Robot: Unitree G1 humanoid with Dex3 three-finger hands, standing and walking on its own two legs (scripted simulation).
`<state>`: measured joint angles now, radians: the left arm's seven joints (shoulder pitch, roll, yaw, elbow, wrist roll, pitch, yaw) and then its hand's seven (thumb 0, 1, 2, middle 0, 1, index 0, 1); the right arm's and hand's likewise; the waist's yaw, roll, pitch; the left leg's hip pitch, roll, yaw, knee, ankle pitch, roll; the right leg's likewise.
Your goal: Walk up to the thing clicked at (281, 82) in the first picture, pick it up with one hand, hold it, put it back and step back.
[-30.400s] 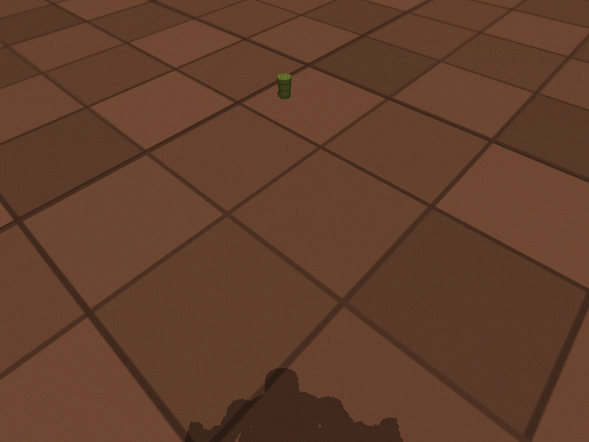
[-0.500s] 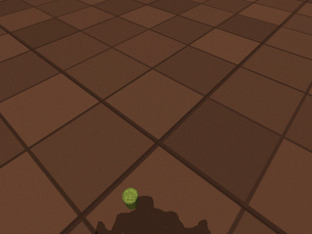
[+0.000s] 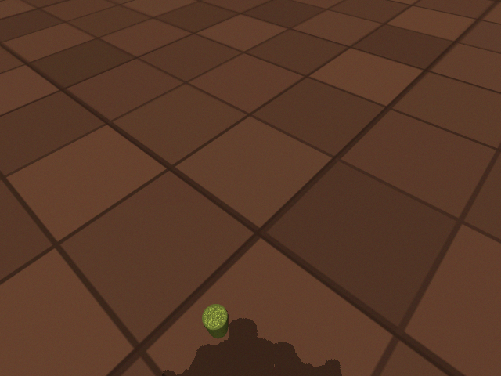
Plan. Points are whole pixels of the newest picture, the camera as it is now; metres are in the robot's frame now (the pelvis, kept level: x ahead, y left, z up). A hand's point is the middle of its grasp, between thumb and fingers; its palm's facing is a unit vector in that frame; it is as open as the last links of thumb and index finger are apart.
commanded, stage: stand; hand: left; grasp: from the side
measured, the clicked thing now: (216, 323) +0.44 +0.16 -0.71
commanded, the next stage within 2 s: step back in 1.20 s
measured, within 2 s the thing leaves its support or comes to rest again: neither
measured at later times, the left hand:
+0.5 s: hand out of the picture +0.08 +0.24 -0.16, palm faces -0.03 -0.94 -0.34, open 7.4 cm
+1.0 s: hand out of the picture +0.10 +0.24 -0.16, palm faces -0.04 -0.94 -0.34, open 7.4 cm
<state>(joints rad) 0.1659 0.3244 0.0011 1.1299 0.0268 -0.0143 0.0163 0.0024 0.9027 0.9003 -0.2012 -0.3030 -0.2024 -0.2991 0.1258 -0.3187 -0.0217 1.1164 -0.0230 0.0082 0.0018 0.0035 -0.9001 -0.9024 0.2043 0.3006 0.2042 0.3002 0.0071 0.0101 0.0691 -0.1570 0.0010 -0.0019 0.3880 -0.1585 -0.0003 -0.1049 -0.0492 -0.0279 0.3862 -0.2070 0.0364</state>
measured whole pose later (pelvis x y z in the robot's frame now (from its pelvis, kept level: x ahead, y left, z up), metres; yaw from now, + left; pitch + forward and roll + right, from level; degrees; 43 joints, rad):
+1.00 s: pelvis +0.03 -0.01 +0.00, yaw -1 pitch -3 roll +0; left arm 0.11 0.33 0.01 1.15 0.02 -0.01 0.00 0.00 0.90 0.90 -0.20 -0.30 -0.20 -0.30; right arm 0.10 -0.34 -0.01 1.15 -0.02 0.00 0.00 0.00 -0.90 -0.90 0.20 0.30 0.20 0.30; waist -0.01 0.00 0.06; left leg -0.11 0.02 0.01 0.32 -0.16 -0.02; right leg -0.07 -0.03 -0.02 0.32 -0.20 0.02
